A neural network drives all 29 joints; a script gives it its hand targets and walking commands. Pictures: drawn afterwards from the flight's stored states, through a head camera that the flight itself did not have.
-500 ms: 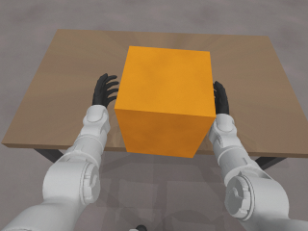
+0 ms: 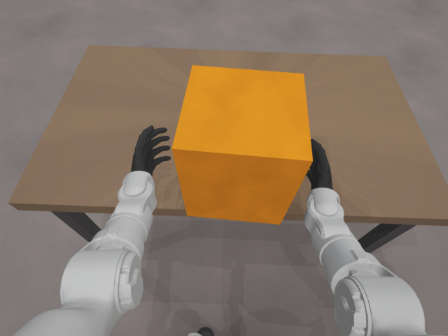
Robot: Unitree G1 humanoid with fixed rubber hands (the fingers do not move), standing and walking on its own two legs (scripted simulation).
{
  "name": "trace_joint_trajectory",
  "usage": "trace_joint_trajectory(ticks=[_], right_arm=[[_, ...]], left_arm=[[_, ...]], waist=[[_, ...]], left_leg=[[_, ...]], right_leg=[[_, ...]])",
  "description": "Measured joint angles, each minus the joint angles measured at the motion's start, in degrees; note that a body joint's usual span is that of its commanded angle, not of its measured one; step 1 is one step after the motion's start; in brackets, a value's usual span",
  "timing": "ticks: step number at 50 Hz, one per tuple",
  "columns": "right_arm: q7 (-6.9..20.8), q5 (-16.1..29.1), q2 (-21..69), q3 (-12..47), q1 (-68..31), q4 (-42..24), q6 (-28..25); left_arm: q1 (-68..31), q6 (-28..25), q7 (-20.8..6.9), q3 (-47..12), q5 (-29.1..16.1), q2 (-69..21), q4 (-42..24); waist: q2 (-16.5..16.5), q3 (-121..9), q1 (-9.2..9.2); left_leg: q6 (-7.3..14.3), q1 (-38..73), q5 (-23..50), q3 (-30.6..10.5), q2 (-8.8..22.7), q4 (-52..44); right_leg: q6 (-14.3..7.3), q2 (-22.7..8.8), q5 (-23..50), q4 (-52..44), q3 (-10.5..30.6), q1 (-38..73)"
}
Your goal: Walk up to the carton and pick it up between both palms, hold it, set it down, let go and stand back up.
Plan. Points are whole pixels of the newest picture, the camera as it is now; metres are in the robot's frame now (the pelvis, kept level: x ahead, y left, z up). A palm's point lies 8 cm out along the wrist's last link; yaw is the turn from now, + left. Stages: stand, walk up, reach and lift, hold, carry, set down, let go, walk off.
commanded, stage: set down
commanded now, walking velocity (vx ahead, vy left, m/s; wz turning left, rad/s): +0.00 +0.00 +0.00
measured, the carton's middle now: (239, 151) +0.46 +0.01 +0.01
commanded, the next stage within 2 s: none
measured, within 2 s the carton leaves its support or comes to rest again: neither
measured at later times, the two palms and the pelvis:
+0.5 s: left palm (126, 215) +0.32 +0.22 -0.02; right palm (332, 222) +0.32 -0.15 +0.00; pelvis -0.02 +0.00 +0.00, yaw +0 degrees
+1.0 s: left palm (111, 250) +0.26 +0.23 -0.02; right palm (348, 259) +0.26 -0.17 +0.00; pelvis -0.01 +0.00 +0.00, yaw +0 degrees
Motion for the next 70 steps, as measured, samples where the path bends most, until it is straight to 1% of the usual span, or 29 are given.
trace_joint_trajectory(ticks=[7,15,22,27,31,35,43,47,50,54,59,64,70], right_arm=[[0.0,1.3,0.0,2.0,4.4,-1.9,-1.2],[0.5,2.8,-0.1,2.3,9.6,-7.6,-0.2],[1.2,3.3,-0.1,2.6,13.6,-12.4,1.3],[1.5,3.4,-0.1,3.2,17.4,-16.2,1.2],[1.7,3.5,-0.1,3.9,21.2,-19.3,0.5],[2.2,3.8,-0.1,4.0,24.6,-21.8,0.2],[2.5,5.8,-0.1,6.8,32.5,-27.3,-2.0],[2.5,6.4,-0.1,7.7,35.2,-29.2,-2.0],[2.5,7.0,-0.1,8.4,36.9,-30.6,-2.0],[2.5,7.9,-0.1,10.1,39.2,-31.5,-1.9],[2.1,8.5,-0.1,12.3,42.7,-32.8,-0.9],[1.1,8.6,-0.1,13.5,47.8,-36.1,0.4],[1.0,8.6,-0.1,13.7,53.6,-40.6,2.5]], left_arm=[[4.7,-2.0,0.0,-0.4,-0.2,0.0,0.0],[9.5,-3.6,0.0,-2.5,-2.5,0.0,-2.1],[14.2,-4.1,0.0,-3.3,-3.1,0.1,-7.2],[18.5,-4.1,-0.4,-3.3,-3.1,0.2,-11.7],[22.5,-4.1,-1.2,-3.3,-3.1,0.2,-15.6],[26.3,-4.1,-1.3,-3.5,-3.6,0.2,-19.2],[34.8,-4.2,-2.6,-4.2,-4.2,0.2,-27.6],[37.4,-4.1,-2.7,-5.1,-5.7,0.3,-29.5],[39.1,-4.1,-3.0,-5.7,-6.0,0.3,-30.7],[41.4,-3.5,-3.9,-5.9,-6.0,0.4,-32.2],[44.7,-1.0,-5.0,-5.9,-6.0,0.8,-34.6],[49.3,1.7,-6.0,-5.8,-6.0,1.3,-37.9],[54.7,3.6,-6.0,-5.8,-6.0,1.3,-41.8]], waist=[[0.0,0.0,0.0],[0.0,0.0,0.0],[0.0,0.0,0.0],[0.0,0.0,0.0],[0.0,0.0,0.0],[0.0,0.0,0.0],[0.0,0.0,0.0],[0.0,0.0,0.0],[0.0,-0.1,0.0],[-0.3,0.3,0.0],[-0.9,2.6,0.0],[-1.5,4.5,0.0],[-1.7,5.0,0.0]], left_leg=[[0.0,0.0,0.6,0.0,0.0,0.0],[0.0,0.0,1.3,0.0,0.0,0.0],[0.0,0.0,1.6,0.0,0.0,0.0],[0.0,0.0,1.7,0.0,0.0,0.0],[0.0,0.0,1.6,0.0,0.0,0.0],[0.0,0.0,1.5,-0.1,0.0,0.0],[0.0,1.3,1.0,-0.1,0.0,0.0],[0.0,2.9,0.5,-0.1,-0.1,0.0],[0.0,4.6,0.0,-0.2,-0.1,0.0],[0.0,8.1,-0.9,-0.2,-0.1,0.0],[0.0,14.4,-2.3,-0.2,-0.1,0.0],[0.0,19.3,-3.4,-0.3,-0.2,0.0],[0.0,21.2,-3.9,-0.3,-0.2,0.0]], right_leg=[[0.0,0.0,0.7,0.0,0.0,0.0],[0.1,0.0,1.4,0.0,0.0,0.0],[0.1,0.0,1.8,0.0,0.0,0.0],[0.1,0.0,1.8,0.0,0.0,0.0],[0.1,0.0,1.7,0.0,0.0,0.0],[0.1,0.0,1.6,0.0,0.0,0.0],[0.1,0.0,1.1,0.0,0.0,1.3],[0.1,0.0,0.6,0.0,0.0,2.9],[0.1,0.0,0.1,0.0,0.0,4.6],[0.0,0.0,-0.8,0.0,0.0,8.1],[-0.2,0.0,-2.3,0.0,0.0,14.4],[-0.5,0.0,-3.4,0.0,0.0,19.3],[-0.6,0.0,-3.9,0.0,0.0,21.2]])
